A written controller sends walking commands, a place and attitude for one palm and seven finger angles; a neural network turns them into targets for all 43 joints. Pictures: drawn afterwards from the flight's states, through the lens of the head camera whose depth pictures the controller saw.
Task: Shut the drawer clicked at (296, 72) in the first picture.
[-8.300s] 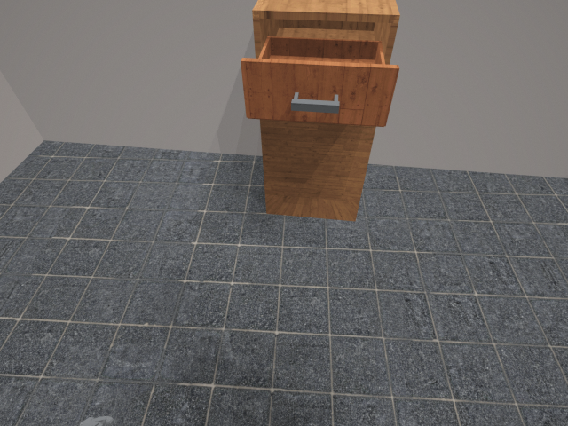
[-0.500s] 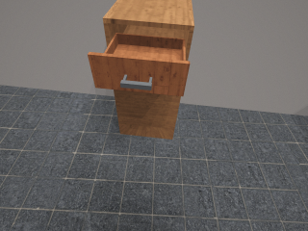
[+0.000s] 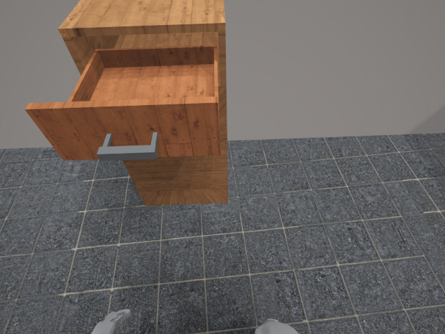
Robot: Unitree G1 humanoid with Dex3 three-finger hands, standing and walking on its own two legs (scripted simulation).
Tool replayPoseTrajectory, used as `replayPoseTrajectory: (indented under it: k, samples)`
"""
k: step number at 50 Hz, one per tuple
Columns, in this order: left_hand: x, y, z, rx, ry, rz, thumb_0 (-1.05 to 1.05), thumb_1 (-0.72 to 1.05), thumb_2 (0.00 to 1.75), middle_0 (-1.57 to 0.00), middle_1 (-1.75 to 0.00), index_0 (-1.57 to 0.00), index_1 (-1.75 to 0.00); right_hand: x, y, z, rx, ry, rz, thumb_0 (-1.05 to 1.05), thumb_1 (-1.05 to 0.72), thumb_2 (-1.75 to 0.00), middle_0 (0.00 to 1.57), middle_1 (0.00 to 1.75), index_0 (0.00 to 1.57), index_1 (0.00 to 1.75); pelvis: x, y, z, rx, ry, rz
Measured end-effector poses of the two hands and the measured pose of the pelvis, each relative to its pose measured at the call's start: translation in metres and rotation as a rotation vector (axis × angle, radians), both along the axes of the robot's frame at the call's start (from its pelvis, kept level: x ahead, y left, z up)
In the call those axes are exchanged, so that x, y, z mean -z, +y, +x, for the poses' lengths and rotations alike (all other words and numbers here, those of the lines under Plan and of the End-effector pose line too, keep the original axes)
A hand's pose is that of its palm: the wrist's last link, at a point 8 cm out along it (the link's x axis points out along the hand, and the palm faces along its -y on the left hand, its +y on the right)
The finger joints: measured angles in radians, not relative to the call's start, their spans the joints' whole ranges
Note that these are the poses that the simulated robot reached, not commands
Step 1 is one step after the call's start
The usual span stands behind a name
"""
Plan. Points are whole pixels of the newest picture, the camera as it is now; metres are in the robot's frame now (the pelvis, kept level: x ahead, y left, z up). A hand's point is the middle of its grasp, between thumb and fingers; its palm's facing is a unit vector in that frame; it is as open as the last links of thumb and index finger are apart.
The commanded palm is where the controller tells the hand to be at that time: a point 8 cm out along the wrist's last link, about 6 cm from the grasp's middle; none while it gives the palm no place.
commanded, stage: take the last steps up to it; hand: left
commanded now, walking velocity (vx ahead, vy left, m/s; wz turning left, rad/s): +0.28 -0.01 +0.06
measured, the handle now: (130, 145) +0.47 +0.21 +0.05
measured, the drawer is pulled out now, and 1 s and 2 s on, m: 0.29 0.29 0.29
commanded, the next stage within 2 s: come to a stop and stand still in 0.36 s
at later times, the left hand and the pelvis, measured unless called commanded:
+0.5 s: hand out of the picture +0.06 +0.15 -0.16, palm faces +0.17 -0.98 -0.12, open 7.3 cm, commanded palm none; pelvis +0.15 +0.01 +0.02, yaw +2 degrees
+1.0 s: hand (149, 306) +0.20 +0.17 -0.15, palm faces +0.00 -0.96 -0.28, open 7.4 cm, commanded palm none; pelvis +0.15 -0.03 +0.00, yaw +1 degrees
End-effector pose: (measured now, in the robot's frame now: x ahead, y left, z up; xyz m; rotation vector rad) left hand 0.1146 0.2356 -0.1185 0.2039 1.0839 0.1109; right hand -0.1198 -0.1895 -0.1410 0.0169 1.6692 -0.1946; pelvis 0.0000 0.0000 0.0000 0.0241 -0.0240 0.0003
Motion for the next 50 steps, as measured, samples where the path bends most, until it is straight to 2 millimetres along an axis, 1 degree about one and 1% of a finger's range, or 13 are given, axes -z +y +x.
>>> replayPoseTrajectory:
  k: [2, 5, 9, 12, 15, 19, 25, 30, 34, 41, 43, 46, 50]
  samples:
    - [-0.003, -0.010, 0.008, -0.012, -0.008, -0.003, 0.00, 0.91, 0.89, -0.19, -0.30, -0.20, -0.29, 0.002, -0.016, 0.029, -0.012, -0.029, -0.011, 0.00, -0.90, -0.89, 0.20, 0.30, 0.20, 0.30, -0.002, -0.007, 0.011, -0.004, -0.011, -0.005]
    - [-0.008, -0.023, 0.003, -0.038, 0.038, -0.010, 0.00, 0.91, 0.89, -0.19, -0.30, -0.20, -0.29, -0.001, -0.040, 0.089, -0.049, -0.137, -0.045, 0.00, -0.91, -0.89, 0.20, 0.30, 0.20, 0.30, -0.012, -0.014, 0.029, -0.006, -0.015, -0.011]
    - [-0.015, -0.020, -0.005, -0.093, 0.087, 0.015, -0.02, 0.95, 0.89, -0.20, -0.30, -0.20, -0.30, -0.013, -0.061, 0.174, -0.097, -0.303, -0.084, 0.00, -0.91, -0.90, 0.20, 0.30, 0.20, 0.30, -0.023, -0.020, 0.054, -0.011, -0.004, -0.019]
    - [-0.013, -0.022, -0.015, -0.112, 0.144, 0.003, -0.02, 0.95, 0.89, -0.20, -0.30, -0.20, -0.30, -0.023, -0.067, 0.229, -0.130, -0.397, -0.099, 0.00, -0.91, -0.90, 0.20, 0.29, 0.20, 0.30, -0.026, -0.022, 0.072, -0.013, 0.000, -0.025]
    - [-0.009, -0.028, -0.027, -0.139, 0.205, -0.025, -0.01, 0.94, 0.89, -0.19, -0.30, -0.20, -0.29, -0.030, -0.065, 0.276, -0.167, -0.459, -0.102, 0.00, -0.91, -0.90, 0.19, 0.29, 0.20, 0.30, -0.028, -0.020, 0.089, -0.015, 0.001, -0.034]
    - [-0.002, -0.034, -0.045, -0.188, 0.293, -0.071, -0.01, 0.92, 0.89, -0.19, -0.30, -0.20, -0.29, -0.037, -0.050, 0.329, -0.223, -0.507, -0.094, 0.00, -0.91, -0.90, 0.19, 0.29, 0.20, 0.30, -0.028, -0.012, 0.112, -0.020, -0.003, -0.041]
    - [0.016, -0.033, -0.061, -0.254, 0.434, -0.137, 0.00, 0.91, 0.89, -0.20, -0.30, -0.20, -0.29, -0.035, -0.011, 0.388, -0.289, -0.553, -0.090, 0.00, -0.91, -0.90, 0.20, 0.30, 0.20, 0.30, -0.016, 0.011, 0.150, -0.028, -0.011, -0.050]
    - [0.018, -0.023, -0.043, -0.234, 0.483, -0.129, 0.00, 0.91, 0.89, -0.19, -0.30, -0.20, -0.29, -0.033, 0.012, 0.391, -0.259, -0.525, -0.088, -0.01, -0.91, -0.90, 0.20, 0.30, 0.20, 0.30, -0.018, 0.021, 0.165, -0.010, -0.026, -0.026]
    - [0.015, -0.013, -0.012, -0.200, 0.439, -0.106, 0.00, 0.91, 0.89, -0.19, -0.30, -0.20, -0.29, -0.037, 0.007, 0.392, -0.217, -0.519, -0.113, -0.04, -0.94, -0.89, 0.20, 0.30, 0.21, 0.30, -0.022, 0.021, 0.165, -0.009, -0.021, -0.024]
    - [0.008, -0.003, 0.041, -0.170, 0.292, -0.031, 0.00, 0.91, 0.89, -0.19, -0.30, -0.20, -0.29, -0.034, -0.030, 0.370, -0.198, -0.457, -0.134, -0.03, -0.93, -0.89, 0.20, 0.30, 0.21, 0.30, -0.024, 0.001, 0.158, -0.017, -0.003, -0.027]
    - [0.004, -0.005, 0.051, -0.154, 0.249, -0.004, 0.00, 0.91, 0.90, -0.19, -0.30, -0.20, -0.29, -0.029, -0.043, 0.359, -0.189, -0.438, -0.126, -0.02, -0.93, -0.89, 0.20, 0.30, 0.21, 0.30, -0.022, -0.008, 0.155, -0.018, 0.003, -0.026]
    - [0.009, -0.010, 0.064, -0.103, 0.187, 0.046, 0.00, 0.91, 0.90, -0.19, -0.30, -0.20, -0.29, -0.014, -0.066, 0.344, -0.169, -0.443, -0.117, -0.01, -0.92, -0.89, 0.20, 0.30, 0.21, 0.30, -0.007, -0.023, 0.150, 0.001, 0.016, 0.005]
    - [0.001, -0.023, 0.078, -0.053, 0.153, 0.065, 0.00, 0.91, 0.89, -0.19, -0.30, -0.20, -0.29, -0.003, -0.084, 0.315, -0.130, -0.429, -0.104, -0.01, -0.91, -0.90, 0.20, 0.30, 0.20, 0.30, -0.004, -0.032, 0.150, -0.020, -0.021, -0.001]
